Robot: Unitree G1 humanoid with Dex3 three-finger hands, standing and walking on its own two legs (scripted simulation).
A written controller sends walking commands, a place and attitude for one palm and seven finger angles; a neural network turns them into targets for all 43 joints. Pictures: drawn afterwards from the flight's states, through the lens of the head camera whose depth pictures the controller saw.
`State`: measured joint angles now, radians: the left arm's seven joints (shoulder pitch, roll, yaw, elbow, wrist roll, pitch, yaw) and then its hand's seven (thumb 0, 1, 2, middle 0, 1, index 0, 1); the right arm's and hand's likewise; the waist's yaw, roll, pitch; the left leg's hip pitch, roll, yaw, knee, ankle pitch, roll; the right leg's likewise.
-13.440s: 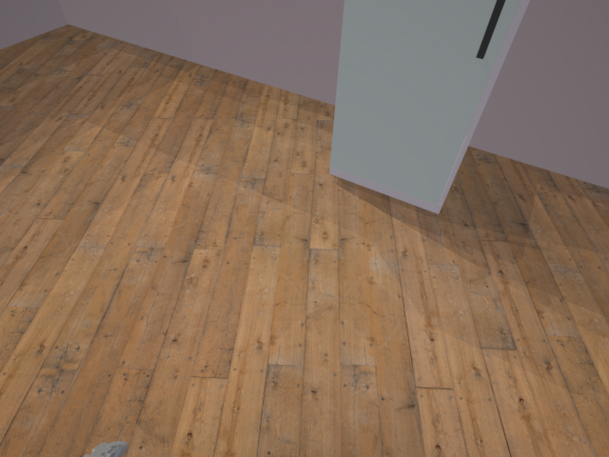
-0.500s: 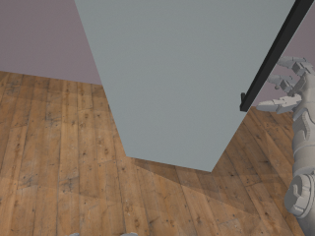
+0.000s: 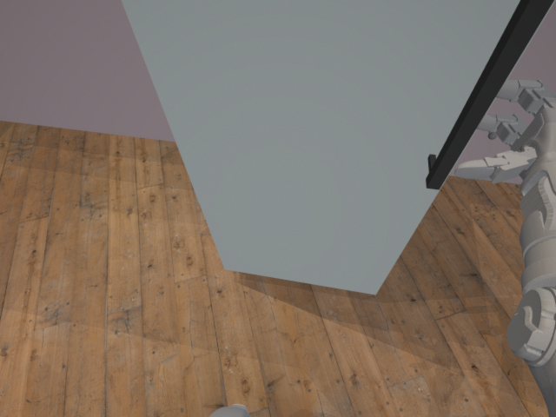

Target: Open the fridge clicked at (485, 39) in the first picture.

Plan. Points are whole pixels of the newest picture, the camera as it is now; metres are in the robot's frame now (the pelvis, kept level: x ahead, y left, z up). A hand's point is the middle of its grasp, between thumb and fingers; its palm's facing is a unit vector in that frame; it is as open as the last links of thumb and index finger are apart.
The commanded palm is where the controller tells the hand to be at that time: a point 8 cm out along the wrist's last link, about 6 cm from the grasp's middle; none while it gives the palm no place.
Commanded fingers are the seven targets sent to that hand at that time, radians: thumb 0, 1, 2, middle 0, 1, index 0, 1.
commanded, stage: slide the fingers in behind the handle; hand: right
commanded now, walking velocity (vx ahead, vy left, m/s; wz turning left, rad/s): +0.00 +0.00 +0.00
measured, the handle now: (482, 80) +0.53 -0.17 +0.20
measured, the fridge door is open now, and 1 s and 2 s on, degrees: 0 0 0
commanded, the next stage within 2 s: grip the handle and tug to test in 1.74 s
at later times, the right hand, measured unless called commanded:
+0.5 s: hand (474, 144) +0.48 -0.18 +0.14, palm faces +0.02 +1.00 +0.00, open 14.0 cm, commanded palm +0.45 -0.23 +0.14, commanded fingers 0.00 0.50 -0.30 0.30 1.20 0.30 1.20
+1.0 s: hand (466, 143) +0.48 -0.17 +0.14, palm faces +0.01 +1.00 +0.00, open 14.0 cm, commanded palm +0.45 -0.21 +0.14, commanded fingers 0.00 0.50 -0.30 0.30 1.20 0.30 1.20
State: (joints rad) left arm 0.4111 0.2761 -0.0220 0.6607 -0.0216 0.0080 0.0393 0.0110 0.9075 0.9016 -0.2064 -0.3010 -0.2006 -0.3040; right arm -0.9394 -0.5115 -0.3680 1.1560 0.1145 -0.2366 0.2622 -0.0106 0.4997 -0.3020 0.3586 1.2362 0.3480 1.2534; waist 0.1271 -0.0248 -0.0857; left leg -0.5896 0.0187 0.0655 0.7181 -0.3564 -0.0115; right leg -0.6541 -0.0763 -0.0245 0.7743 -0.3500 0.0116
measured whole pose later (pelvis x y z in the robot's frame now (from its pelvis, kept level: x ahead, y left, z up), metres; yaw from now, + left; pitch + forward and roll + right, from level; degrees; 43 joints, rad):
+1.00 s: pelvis +0.01 +0.00 +0.00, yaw +1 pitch +11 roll +1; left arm 0.39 0.27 -0.01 0.65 -0.03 0.02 0.03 0.01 0.91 0.90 -0.21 -0.30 -0.20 -0.30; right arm -0.79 -0.38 -0.32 0.99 0.14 -0.23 0.19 -0.01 0.50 -0.30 0.30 1.20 0.30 1.20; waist 0.10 -0.03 -0.09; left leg -0.52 0.02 0.05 0.70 -0.36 -0.01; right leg -0.57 -0.08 -0.04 0.74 -0.35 0.01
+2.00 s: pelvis +0.01 +0.00 +0.00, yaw +1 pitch +11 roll +1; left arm 0.37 0.26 -0.01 0.66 -0.02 0.01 0.02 0.01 0.91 0.90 -0.21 -0.30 -0.20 -0.30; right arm -0.83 -0.34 -0.31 1.03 0.11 -0.24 0.13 -0.01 0.41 -0.34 0.31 1.22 0.31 1.21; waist 0.11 -0.03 -0.09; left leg -0.53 0.02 0.04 0.70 -0.36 -0.01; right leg -0.57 -0.07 -0.04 0.73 -0.35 0.02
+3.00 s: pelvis +0.01 +0.00 +0.01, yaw +2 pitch +11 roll +1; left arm 0.38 0.26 0.00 0.63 -0.03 0.03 0.03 0.01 0.91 0.90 -0.21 -0.30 -0.20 -0.30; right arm -0.74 -0.34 -0.33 0.92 0.13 -0.20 0.12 0.02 -0.79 -0.81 0.40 1.40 0.42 1.40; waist 0.12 -0.04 -0.09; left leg -0.51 0.01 0.02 0.68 -0.35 -0.01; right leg -0.54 -0.08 -0.07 0.71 -0.35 0.02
